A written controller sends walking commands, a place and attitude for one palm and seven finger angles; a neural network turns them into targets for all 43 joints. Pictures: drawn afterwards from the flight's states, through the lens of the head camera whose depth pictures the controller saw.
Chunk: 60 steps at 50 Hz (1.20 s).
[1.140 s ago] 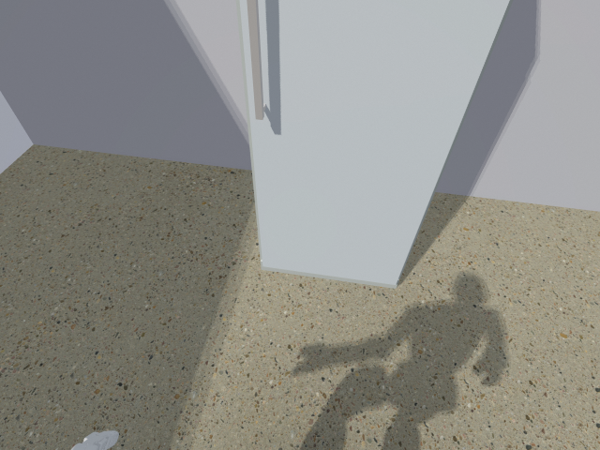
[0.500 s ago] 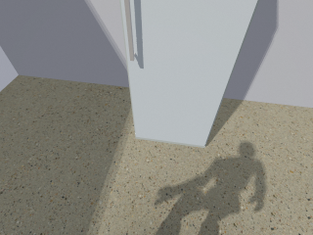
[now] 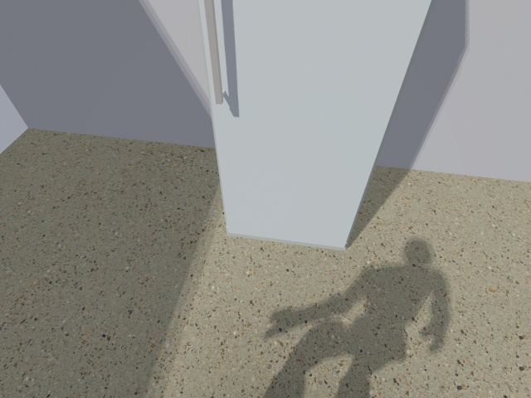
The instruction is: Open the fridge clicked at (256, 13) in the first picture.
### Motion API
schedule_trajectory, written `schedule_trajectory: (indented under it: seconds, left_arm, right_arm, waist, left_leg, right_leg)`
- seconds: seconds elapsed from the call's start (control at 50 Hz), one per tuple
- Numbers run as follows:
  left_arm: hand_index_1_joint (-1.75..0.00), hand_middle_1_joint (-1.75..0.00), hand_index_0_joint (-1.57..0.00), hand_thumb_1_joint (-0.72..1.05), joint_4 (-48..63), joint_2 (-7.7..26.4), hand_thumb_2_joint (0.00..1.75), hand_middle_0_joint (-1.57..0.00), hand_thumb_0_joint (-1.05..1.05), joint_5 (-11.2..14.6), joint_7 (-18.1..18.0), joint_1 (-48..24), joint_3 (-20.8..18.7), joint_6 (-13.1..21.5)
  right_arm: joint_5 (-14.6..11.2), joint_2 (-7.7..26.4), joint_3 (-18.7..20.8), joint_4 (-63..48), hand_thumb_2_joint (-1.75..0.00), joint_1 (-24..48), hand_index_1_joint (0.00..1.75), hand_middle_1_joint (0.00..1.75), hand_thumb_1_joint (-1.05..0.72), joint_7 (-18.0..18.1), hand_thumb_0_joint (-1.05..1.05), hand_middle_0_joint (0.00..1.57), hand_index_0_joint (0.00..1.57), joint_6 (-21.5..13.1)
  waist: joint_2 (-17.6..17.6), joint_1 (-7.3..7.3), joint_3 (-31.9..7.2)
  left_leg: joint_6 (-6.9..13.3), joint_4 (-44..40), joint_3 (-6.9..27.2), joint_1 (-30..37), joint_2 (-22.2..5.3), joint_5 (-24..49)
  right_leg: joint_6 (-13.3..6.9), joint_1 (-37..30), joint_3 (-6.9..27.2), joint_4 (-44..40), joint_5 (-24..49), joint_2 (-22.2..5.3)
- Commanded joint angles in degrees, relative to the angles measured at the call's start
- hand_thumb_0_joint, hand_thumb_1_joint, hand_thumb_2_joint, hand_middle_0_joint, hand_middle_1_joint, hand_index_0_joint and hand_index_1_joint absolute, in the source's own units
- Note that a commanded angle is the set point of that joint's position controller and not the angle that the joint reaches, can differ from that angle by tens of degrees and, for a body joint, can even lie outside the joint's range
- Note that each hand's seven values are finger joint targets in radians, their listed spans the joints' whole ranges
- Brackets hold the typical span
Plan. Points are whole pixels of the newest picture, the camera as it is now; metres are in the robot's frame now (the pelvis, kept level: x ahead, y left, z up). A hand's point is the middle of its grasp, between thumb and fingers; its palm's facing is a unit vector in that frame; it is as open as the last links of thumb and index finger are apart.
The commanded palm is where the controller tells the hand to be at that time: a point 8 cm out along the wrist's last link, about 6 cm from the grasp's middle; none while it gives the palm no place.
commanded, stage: look at it before walking up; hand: left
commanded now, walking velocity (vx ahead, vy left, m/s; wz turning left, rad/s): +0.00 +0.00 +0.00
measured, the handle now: (213, 21) +0.85 +0.17 +0.20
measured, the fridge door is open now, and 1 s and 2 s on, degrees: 0 0 0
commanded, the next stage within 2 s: turn to face it in 0.30 s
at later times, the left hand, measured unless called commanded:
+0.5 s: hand out of the picture +0.08 +0.24 -0.15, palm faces -0.02 -0.94 -0.33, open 7.4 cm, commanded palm none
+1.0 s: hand out of the picture +0.08 +0.21 -0.19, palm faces -0.05 -0.99 -0.14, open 7.4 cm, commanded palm none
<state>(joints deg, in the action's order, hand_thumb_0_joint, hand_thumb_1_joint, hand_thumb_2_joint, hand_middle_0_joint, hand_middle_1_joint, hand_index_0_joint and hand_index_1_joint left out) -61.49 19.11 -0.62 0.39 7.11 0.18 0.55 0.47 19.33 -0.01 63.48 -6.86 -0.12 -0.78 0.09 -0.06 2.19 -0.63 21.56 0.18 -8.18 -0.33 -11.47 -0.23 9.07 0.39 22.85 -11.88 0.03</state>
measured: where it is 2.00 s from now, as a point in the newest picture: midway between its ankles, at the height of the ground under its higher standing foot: (261, 370)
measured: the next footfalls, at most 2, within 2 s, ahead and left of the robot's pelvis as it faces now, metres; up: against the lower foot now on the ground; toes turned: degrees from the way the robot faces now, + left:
right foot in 1.22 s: +0.30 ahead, -0.09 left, +0.00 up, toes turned -12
left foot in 1.64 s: +0.42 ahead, +0.14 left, +0.00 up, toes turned +4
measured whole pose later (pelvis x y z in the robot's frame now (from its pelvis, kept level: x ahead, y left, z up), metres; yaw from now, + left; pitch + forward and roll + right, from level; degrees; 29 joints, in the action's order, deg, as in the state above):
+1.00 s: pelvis +0.08 +0.04 -0.01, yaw -4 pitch -1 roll +0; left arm -62.9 10.2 -1.4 1.2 18.4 -2.6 -0.9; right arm 1.0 7.9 0.3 64.8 -26.5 1.6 -4.1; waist 2.4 -1.1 2.0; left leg 2.6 23.0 -6.1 -1.5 1.0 -20.6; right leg -1.4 25.6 -2.8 59.9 -22.5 -2.6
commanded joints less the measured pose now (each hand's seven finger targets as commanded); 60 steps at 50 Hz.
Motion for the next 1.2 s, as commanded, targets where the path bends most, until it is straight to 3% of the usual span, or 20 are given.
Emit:
schedule_trajectory:
  seconds: [0.0,0.4,0.52,0.54,0.58,0.64,0.72,0.78,0.8,0.82,0.84,0.86,0.9,0.92,0.98,1.06,1.1,1.14,1.16,1.18]
  left_arm:
    - [-0.3,-0.3,-0.2,0.9,3.8,12.0,0.9,-0.2,0.0,0.0,-1.1,-2.0,-2.3,1.1]
    - [-0.3,-0.3,-0.2,0.9,3.1,11.9,0.9,-0.2,0.0,0.0,-1.0,-1.3,-2.2,1.1]
    - [-0.3,-0.3,-0.2,0.9,3.5,10.6,0.9,-0.2,0.0,-0.1,-1.1,-0.3,-2.3,0.5]
    - [-0.3,-0.3,-0.2,0.9,2.9,9.0,0.9,-0.2,0.0,0.0,-1.1,0.9,-2.0,0.5]
    - [-0.3,-0.3,-0.2,0.9,1.6,5.4,0.9,-0.2,0.0,-0.3,-1.0,4.0,-1.3,-0.4]
    - [-0.3,-0.3,-0.2,0.9,1.9,6.6,0.9,-0.2,0.0,-0.7,-0.5,7.0,-2.2,-0.9]
    - [-0.3,-0.3,-0.2,0.9,2.5,6.8,0.9,-0.2,0.0,-0.5,-0.6,11.0,-3.9,-0.1]
    - [-0.3,-0.3,-0.2,0.9,3.4,4.7,0.9,-0.2,0.0,-0.5,-0.7,10.6,-4.3,0.4]
    - [-0.3,-0.3,-0.2,0.9,3.9,2.7,0.9,-0.2,0.0,-0.5,-0.5,9.4,-4.1,0.2]
    - [-0.3,-0.3,-0.2,0.9,5.0,-0.7,0.9,-0.2,0.0,-0.5,-0.2,7.8,-3.6,0.1]
    - [-0.3,-0.3,-0.2,0.9,7.2,-2.6,0.9,-0.2,0.0,-0.7,-0.3,3.7,-3.0,0.8]
    - [-0.3,-0.3,-0.2,0.9,8.0,-2.1,0.9,-0.2,0.0,-0.8,-0.5,1.6,-3.3,1.2]
    - [-0.3,-0.3,-0.2,0.9,6.7,-4.2,0.9,-0.2,0.0,-0.8,0.1,2.5,-3.5,1.7]
    - [-0.3,-0.3,-0.2,0.9,6.2,-5.1,0.9,-0.2,0.0,-0.7,0.3,4.0,-3.4,1.5]
    - [-0.3,-0.3,-0.2,0.9,6.1,-6.9,0.9,-0.2,0.0,-0.7,0.9,3.7,-3.3,0.8]
    - [-0.3,-0.3,-0.2,0.9,7.4,-8.7,0.9,-0.2,0.0,-0.5,1.1,-0.4,-3.2,1.1]
    - [-0.3,-0.3,-0.2,0.9,7.2,-8.4,0.9,-0.2,0.0,-0.5,0.9,0.8,-3.4,1.2]
    - [-0.3,-0.3,-0.2,0.9,5.4,-6.8,0.9,-0.2,0.0,-0.8,0.4,7.8,-4.1,1.6]
    - [-0.3,-0.3,-0.2,0.9,3.3,-5.9,0.9,-0.2,0.0,-1.1,0.2,13.9,-4.6,2.0]
    - [-0.3,-0.3,-0.2,0.9,1.2,-2.7,0.9,-0.2,0.0,-1.4,-0.3,22.2,-5.5,2.8]
  right_arm:
    - [0.0,11.6,2.0,-3.6,-0.9,2.7,0.3,0.3,-0.9,0.9,0.0,0.2,0.2,-1.2]
    - [0.0,11.5,1.8,-3.4,-0.9,2.7,0.3,0.3,-0.9,1.0,0.0,0.2,0.2,-1.2]
    - [0.0,10.0,1.9,-3.6,-0.9,1.2,0.3,0.3,-0.9,1.4,0.0,0.2,0.2,-0.9]
    - [0.1,8.5,1.6,-3.2,-0.9,0.3,0.3,0.3,-0.9,1.2,0.0,0.2,0.2,-0.7]
    - [0.5,4.1,0.5,-2.3,-0.9,-1.9,0.3,0.3,-0.9,0.7,0.0,0.2,0.2,0.1]
    - [0.9,3.6,0.8,-2.6,-0.9,-3.9,0.3,0.3,-0.9,0.3,0.0,0.2,0.2,0.5]
    - [0.9,1.5,1.3,-3.6,-0.9,-7.3,0.3,0.3,-0.9,0.3,0.0,0.2,0.2,-0.6]
    - [0.5,-0.1,1.6,-3.0,-0.9,-12.5,0.3,0.3,-0.9,0.4,0.0,0.2,0.2,-1.4]
    - [0.6,0.0,1.8,-1.8,-0.9,-16.1,0.3,0.3,-0.9,0.5,0.0,0.2,0.2,-1.8]
    - [0.9,2.8,2.7,-0.2,-0.9,-21.2,0.3,0.3,-0.9,0.7,0.0,0.2,0.2,-2.2]
    - [0.9,4.3,3.3,1.1,-0.9,-26.8,0.3,0.3,-0.9,1.4,0.0,0.2,0.2,-2.4]
    - [0.7,1.8,2.6,1.4,-0.9,-27.7,0.3,0.3,-0.9,1.9,0.0,0.2,0.2,-2.6]
    - [0.7,-1.2,1.8,0.6,-0.9,-25.9,0.3,0.3,-0.9,2.3,0.0,0.2,0.2,-3.5]
    - [0.7,-1.7,1.7,0.5,-0.9,-24.7,0.3,0.3,-0.9,2.5,0.0,0.2,0.2,-3.8]
    - [0.4,-3.6,1.8,1.6,-0.9,-24.7,0.3,0.3,-0.9,2.7,0.0,0.2,0.2,-4.6]
    - [0.6,-4.9,1.8,3.6,-0.9,-26.2,0.3,0.3,-0.9,2.7,0.0,0.2,0.2,-4.4]
    - [0.5,-4.4,2.0,4.4,-0.9,-25.7,0.3,0.3,-0.9,2.7,0.0,0.2,0.2,-4.2]
    - [0.4,-3.5,2.5,4.5,-0.9,-24.2,0.3,0.3,-0.9,2.6,0.0,0.2,0.2,-4.0]
    - [0.1,-3.5,2.6,4.3,-0.9,-23.7,0.3,0.3,-0.9,2.5,0.0,0.2,0.2,-3.9]
    - [-0.2,-4.2,2.7,3.6,-0.9,-22.9,0.3,0.3,-0.9,2.1,0.0,0.2,0.2,-3.9]
  waist:
    - [-0.4,0.12,-3.8]
    - [-0.1,0.09,-3.8]
    - [0.4,-0.09,-4.9]
    - [0.5,0.03,-6.3]
    - [1.5,0.46,-3.0]
    - [4.9,1.14,3.1]
    - [7.9,1.19,3.8]
    - [4.1,-0.93,4.8]
    - [-0.8,-2.42,5.3]
    - [-12.3,-4.29,5.7]
    - [-18.5,-6.07,7.1]
    - [-11.0,-5.7,8.8]
    - [-3.9,-3.6,7.5]
    - [-4.7,-2.31,6.0]
    - [-5.7,-1.15,6.4]
    - [-6.5,-1.71,7.4]
    - [-7.2,-0.58,6.6]
    - [-4.6,2.95,2.5]
    - [-3.0,5.4,-0.1]
    - [0.2,8.97,-4.0]
  left_leg:
    - [1.8,-3.9,5.2,0.4,-6.2,6.4]
    - [1.6,-4.5,4.8,2.0,-6.4,7.5]
    - [1.2,-2.4,3.0,2.9,-6.9,9.3]
    - [1.0,-2.1,2.6,3.2,-6.7,6.8]
    - [0.4,-1.4,1.4,0.0,-5.1,-5.4]
    - [0.5,2.5,-0.3,-7.2,-2.4,-15.3]
    - [0.9,10.7,-3.3,-11.3,-1.8,-12.0]
    - [1.6,5.2,-3.5,-4.3,-2.5,-11.4]
    - [2.7,0.7,-0.1,1.2,-3.9,-11.1]
    - [6.2,-5.8,11.9,7.2,-12.0,-12.5]
    - [10.5,-11.5,21.9,11.6,-19.5,-7.6]
    - [13.3,-11.0,22.9,11.8,-21.6,0.6]
    - [13.6,-8.7,15.4,12.1,-19.1,15.9]
    - [13.1,-8.5,11.7,12.0,-17.5,18.5]
    - [11.9,-10.1,5.4,9.7,-14.5,20.7]
    - [10.7,-10.0,0.6,7.3,-12.4,23.4]
    - [10.5,-8.3,-0.7,6.2,-13.0,28.0]
    - [9.7,0.5,-1.9,5.8,-13.2,36.1]
    - [8.3,8.3,-3.7,2.9,-11.4,35.8]
    - [6.3,21.6,-4.8,-4.1,-8.6,26.7]
  right_leg:
    - [-1.6,-0.7,6.0,-4.2,6.9,-6.7]
    - [-1.5,-1.3,6.0,-5.4,8.6,-6.8]
    - [-1.6,-1.0,6.8,-3.3,13.8,-6.5]
    - [-1.5,-1.8,6.9,-3.7,10.9,-6.5]
    - [-1.6,0.4,8.4,-5.4,-5.8,-6.4]
    - [-3.7,3.6,13.8,-9.0,-22.6,-7.6]
    - [-8.4,1.4,19.3,-10.0,-21.7,-13.1]
    - [-8.1,7.3,14.4,-4.1,-16.4,-11.2]
    - [-6.3,12.3,9.4,2.5,-14.7,-6.6]
    - [-3.4,20.9,0.8,17.1,-13.9,0.2]
    - [-1.7,30.5,-3.9,29.5,-19.5,1.7]
    - [-2.2,33.9,-0.4,36.3,-18.2,-1.8]
    - [-1.8,33.7,-0.6,40.8,-13.2,-4.8]
    - [-1.4,32.5,-1.1,40.6,-11.3,-5.3]
    - [-0.8,30.4,-3.5,35.7,-5.8,-5.7]
    - [-1.8,23.1,-7.3,21.0,-2.0,-3.9]
    - [-3.0,17.4,-7.8,18.1,-0.9,-2.5]
    - [-4.4,7.9,-7.9,14.5,-1.3,-0.9]
    - [-4.6,-0.8,-9.0,11.4,1.9,0.4]
    - [-6.2,-11.9,-3.7,7.6,2.7,-3.9]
